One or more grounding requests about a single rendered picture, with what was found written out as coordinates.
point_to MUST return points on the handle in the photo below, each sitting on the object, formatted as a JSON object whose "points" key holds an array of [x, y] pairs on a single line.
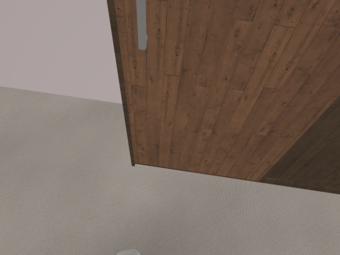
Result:
{"points": [[141, 22]]}

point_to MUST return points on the wardrobe door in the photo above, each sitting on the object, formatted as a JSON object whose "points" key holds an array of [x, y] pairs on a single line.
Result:
{"points": [[315, 157], [226, 87]]}

